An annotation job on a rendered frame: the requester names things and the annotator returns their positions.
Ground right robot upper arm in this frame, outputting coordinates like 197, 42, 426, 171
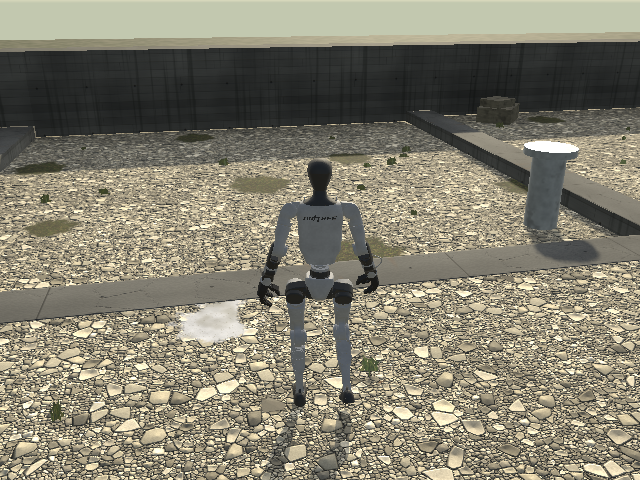
341, 201, 369, 256

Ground robot right hand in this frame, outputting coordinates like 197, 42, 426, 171
356, 274, 379, 294

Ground right robot forearm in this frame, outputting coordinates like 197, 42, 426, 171
358, 240, 377, 278

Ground left robot upper arm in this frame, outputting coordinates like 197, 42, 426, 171
271, 201, 299, 258

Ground robot left hand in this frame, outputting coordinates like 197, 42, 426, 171
257, 282, 280, 307

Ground robot left thigh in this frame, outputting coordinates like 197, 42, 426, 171
285, 278, 307, 347

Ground robot head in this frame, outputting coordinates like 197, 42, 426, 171
303, 158, 337, 206

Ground left robot forearm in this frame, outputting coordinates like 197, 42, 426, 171
260, 242, 281, 286

